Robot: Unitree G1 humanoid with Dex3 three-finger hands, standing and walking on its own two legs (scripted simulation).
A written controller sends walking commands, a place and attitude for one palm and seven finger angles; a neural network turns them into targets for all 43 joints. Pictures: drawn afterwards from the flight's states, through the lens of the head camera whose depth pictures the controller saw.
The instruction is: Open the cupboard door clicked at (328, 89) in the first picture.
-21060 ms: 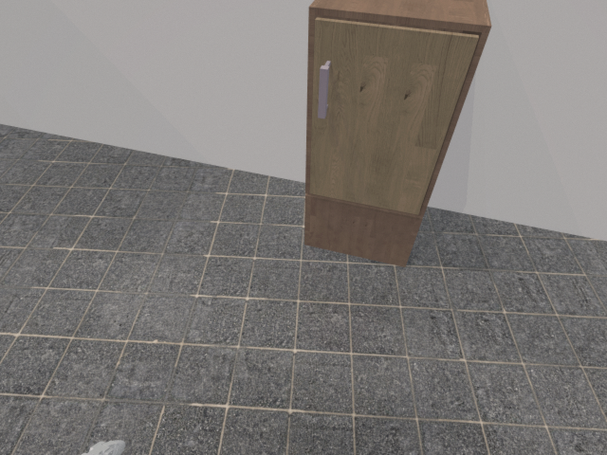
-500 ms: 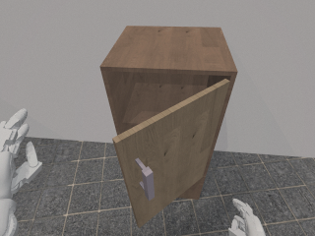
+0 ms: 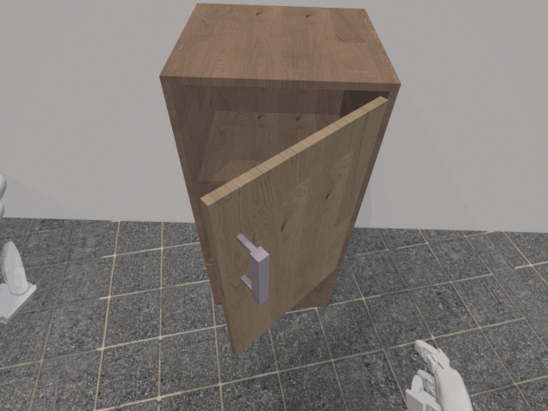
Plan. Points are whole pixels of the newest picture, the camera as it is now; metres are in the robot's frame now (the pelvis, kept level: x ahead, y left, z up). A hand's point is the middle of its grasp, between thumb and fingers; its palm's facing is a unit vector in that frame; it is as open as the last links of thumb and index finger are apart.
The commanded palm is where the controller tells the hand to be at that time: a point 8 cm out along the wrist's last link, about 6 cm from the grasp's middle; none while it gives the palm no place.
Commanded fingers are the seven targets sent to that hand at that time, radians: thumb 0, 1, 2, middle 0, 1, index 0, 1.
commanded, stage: step back with the hand held close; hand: left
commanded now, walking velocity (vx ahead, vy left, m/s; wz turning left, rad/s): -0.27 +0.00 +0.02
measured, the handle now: (252, 270) +0.34 +0.06 -0.01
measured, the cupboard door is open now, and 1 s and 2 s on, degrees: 43 43 43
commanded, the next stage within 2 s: stop stepping back and stand still in 0.68 s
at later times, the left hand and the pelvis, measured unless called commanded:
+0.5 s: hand out of the picture +0.12 +0.28 +0.17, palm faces +0.49 -0.72 -0.49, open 7.4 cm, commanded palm +0.05 +0.31 +0.18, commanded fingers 0.00 0.90 0.90 -0.20 -0.30 -0.20 -0.30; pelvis -0.07 +0.00 -0.01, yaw +5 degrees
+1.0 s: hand out of the picture +0.05 +0.21 +0.17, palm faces +0.34 -0.78 -0.53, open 7.4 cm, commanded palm -0.01 +0.25 +0.18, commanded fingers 0.00 0.90 0.90 -0.20 -0.30 -0.20 -0.30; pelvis -0.16 -0.05 +0.00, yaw -2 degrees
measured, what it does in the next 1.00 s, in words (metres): walks backwards: right foot, then left foot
